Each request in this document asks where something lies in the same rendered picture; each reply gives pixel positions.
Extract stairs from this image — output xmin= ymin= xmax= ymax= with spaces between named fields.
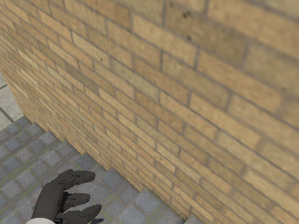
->
xmin=0 ymin=116 xmax=204 ymax=224

